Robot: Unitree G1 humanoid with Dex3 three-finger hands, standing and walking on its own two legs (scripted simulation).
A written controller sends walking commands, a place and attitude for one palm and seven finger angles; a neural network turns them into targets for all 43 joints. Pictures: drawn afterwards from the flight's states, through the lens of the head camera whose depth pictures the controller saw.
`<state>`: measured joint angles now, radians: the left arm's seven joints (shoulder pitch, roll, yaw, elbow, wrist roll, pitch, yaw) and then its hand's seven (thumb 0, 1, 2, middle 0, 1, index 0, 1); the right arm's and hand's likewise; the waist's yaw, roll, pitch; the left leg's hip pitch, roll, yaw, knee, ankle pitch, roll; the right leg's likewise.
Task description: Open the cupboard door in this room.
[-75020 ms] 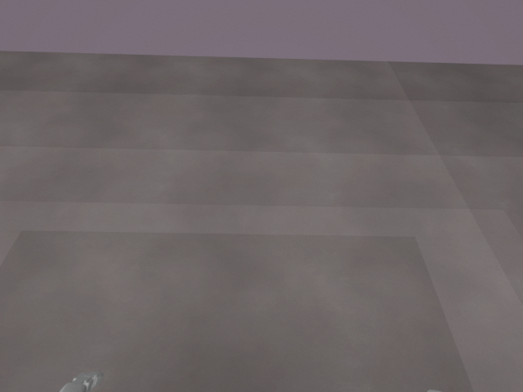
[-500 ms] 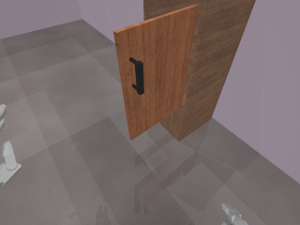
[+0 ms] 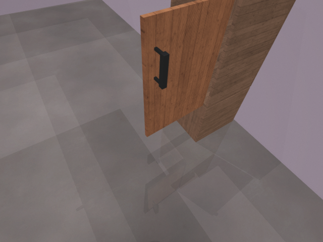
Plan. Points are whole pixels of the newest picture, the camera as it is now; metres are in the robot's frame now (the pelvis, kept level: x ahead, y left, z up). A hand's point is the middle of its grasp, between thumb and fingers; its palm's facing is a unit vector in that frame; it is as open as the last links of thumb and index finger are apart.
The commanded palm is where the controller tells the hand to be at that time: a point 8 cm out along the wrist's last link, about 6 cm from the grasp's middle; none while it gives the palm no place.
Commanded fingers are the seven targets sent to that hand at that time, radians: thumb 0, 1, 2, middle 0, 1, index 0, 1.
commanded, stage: let the arm hang, fingers relaxed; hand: left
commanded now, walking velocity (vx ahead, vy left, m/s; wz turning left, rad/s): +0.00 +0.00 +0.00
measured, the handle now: (160, 68) +0.64 +0.05 +0.06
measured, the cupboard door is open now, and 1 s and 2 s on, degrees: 93 93 93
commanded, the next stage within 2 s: look to check the result in 0.68 s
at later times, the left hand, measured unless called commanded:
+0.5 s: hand out of the picture +0.02 +0.20 -0.17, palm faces -0.01 -0.97 -0.23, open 7.4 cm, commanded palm none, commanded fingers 0.00 0.90 0.90 -0.20 -0.30 -0.20 -0.30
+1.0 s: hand out of the picture +0.03 +0.22 -0.16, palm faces -0.01 -0.96 -0.28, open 7.4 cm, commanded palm none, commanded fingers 0.00 0.90 0.90 -0.20 -0.30 -0.20 -0.30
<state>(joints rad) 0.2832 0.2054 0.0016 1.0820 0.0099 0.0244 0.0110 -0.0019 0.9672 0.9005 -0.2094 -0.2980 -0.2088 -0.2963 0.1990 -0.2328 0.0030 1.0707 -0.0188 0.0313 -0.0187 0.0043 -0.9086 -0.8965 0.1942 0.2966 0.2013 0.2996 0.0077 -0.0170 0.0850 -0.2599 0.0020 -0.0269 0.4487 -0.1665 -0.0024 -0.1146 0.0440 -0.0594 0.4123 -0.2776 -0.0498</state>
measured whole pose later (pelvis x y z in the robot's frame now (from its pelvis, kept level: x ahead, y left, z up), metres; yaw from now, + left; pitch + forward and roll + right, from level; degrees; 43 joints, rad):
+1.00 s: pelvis +0.01 +0.01 +0.00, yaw -1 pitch -2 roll +0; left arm 0.21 0.23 0.01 1.15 0.01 -0.01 0.02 0.00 0.90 0.90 -0.20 -0.30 -0.20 -0.30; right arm 0.18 -0.24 -0.01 1.15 -0.02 0.01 -0.02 0.00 -0.91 -0.90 0.20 0.30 0.20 0.30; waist -0.01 0.02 0.06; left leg -0.20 -0.01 0.00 0.36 -0.14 0.01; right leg -0.07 0.03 -0.04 0.36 -0.25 -0.04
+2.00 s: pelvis +0.03 +0.00 +0.01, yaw -2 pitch -1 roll +1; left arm 0.16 0.28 0.01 1.13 0.01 -0.02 0.02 0.00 0.90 0.90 -0.20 -0.30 -0.20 -0.30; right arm 0.14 -0.28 0.00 1.14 -0.01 0.00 -0.02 0.00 -0.91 -0.90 0.20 0.30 0.20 0.30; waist -0.01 0.01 0.06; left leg -0.14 -0.01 0.00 0.32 -0.16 0.00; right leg -0.01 0.03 -0.03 0.29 -0.26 -0.05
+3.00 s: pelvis +0.03 +0.00 +0.01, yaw -2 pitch -1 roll +1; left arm 0.16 0.28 0.01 1.13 0.01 -0.02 0.01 0.00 0.90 0.90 -0.20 -0.30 -0.20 -0.30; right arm 0.14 -0.28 0.00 1.14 -0.01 0.00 -0.02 0.00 -0.91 -0.90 0.20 0.30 0.20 0.30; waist -0.01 0.01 0.06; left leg -0.14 0.00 0.01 0.31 -0.15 0.00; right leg -0.01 0.03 -0.02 0.28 -0.25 -0.04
